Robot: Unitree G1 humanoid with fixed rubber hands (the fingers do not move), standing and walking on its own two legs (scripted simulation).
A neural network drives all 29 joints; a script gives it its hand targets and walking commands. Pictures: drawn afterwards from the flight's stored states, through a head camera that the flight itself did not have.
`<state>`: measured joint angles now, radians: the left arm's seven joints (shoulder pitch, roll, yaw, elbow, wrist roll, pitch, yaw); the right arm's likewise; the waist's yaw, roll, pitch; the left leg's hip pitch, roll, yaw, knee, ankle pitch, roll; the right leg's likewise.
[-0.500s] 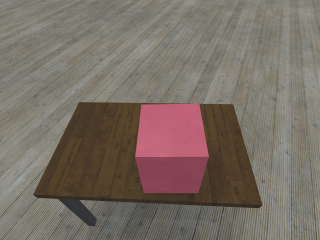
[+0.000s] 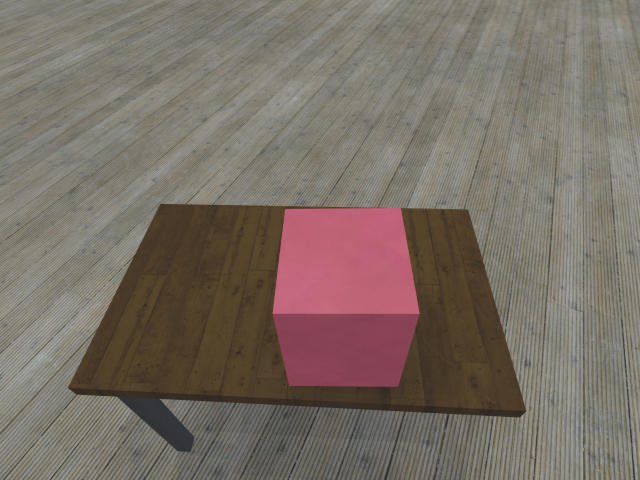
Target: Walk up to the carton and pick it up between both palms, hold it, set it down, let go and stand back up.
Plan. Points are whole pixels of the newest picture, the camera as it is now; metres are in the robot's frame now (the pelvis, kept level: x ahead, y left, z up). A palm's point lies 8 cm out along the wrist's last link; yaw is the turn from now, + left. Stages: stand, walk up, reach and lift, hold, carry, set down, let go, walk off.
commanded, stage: stand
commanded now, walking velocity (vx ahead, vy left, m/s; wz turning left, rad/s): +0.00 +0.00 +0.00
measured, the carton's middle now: (342, 300) +0.44 -0.02 -0.11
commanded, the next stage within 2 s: walk up in 0.42 s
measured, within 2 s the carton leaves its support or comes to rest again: neither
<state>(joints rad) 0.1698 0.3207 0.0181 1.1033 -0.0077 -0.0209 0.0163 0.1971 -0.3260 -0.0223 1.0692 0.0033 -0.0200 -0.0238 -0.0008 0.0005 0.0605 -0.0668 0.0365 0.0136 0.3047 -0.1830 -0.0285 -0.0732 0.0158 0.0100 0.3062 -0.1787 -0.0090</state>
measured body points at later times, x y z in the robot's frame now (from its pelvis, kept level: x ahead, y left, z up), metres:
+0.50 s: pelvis +0.00 +0.00 +0.00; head +0.00 +0.00 +0.45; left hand +0.06 +0.30 -0.14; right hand +0.05 -0.30 -0.14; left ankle -0.01 +0.14 -0.75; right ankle +0.00 -0.11 -0.75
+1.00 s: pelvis -0.05 +0.02 -0.02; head -0.02 +0.02 +0.43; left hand +0.06 +0.33 -0.14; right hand +0.01 -0.31 -0.13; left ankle -0.01 +0.14 -0.75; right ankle -0.04 -0.10 -0.73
